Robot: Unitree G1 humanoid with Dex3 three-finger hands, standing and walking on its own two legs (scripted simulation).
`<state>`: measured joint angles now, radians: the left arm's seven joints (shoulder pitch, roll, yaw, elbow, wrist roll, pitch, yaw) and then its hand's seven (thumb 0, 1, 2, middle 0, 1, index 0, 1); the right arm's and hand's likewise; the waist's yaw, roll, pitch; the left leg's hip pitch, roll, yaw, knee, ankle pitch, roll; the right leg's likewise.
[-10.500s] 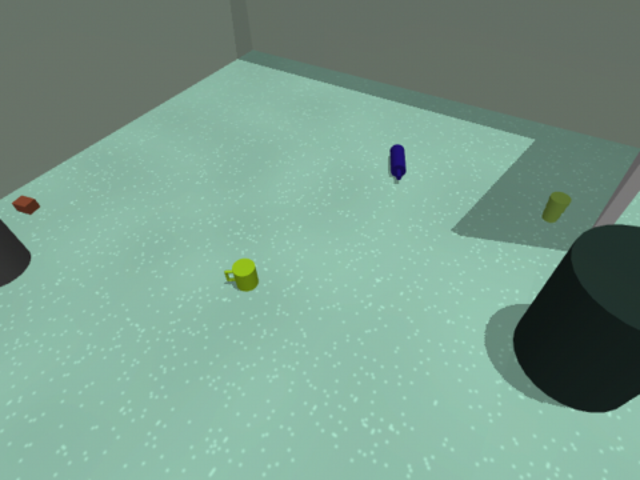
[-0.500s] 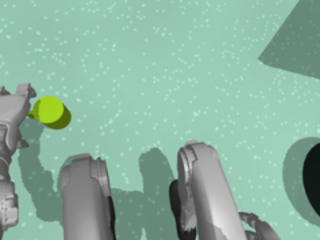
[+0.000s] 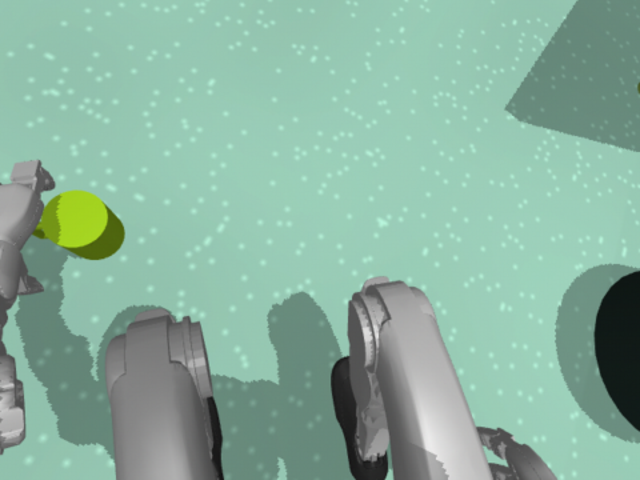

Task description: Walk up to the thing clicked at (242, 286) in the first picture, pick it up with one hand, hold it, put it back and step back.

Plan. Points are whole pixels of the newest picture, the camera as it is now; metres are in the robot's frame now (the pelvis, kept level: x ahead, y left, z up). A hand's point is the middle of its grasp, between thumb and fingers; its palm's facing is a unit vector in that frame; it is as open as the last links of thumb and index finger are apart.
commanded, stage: rise first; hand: left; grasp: from above
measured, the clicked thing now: (74, 228) +0.47 +0.32 -0.29
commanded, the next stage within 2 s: approach in 1.50 s
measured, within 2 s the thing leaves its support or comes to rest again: neither
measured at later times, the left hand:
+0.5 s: hand (18, 235) +0.43 +0.34 -0.17, palm faces -0.44 -0.08 -0.89, open 14.1 cm
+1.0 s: hand (17, 238) +0.42 +0.33 -0.16, palm faces -0.45 -0.07 -0.89, open 13.9 cm
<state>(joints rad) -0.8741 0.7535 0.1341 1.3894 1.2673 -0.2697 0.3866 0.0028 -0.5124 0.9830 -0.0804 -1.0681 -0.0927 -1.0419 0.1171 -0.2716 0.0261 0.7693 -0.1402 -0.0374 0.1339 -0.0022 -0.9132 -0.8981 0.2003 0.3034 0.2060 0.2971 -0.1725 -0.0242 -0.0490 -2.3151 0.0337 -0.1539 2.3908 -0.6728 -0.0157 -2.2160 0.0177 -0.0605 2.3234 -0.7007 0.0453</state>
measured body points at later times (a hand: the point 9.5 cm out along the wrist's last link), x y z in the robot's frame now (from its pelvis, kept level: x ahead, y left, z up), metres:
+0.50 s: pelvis +0.00 +0.00 +0.00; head +0.24 +0.08 +0.37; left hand +0.45 +0.34 -0.12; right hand +0.07 -0.27 -0.11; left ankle +0.08 +0.13 -0.30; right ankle +0.10 -0.13 -0.30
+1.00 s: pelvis -0.01 +0.00 +0.00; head +0.22 +0.08 +0.38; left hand +0.44 +0.33 -0.10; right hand +0.07 -0.27 -0.11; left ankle +0.08 +0.13 -0.30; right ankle +0.10 -0.13 -0.30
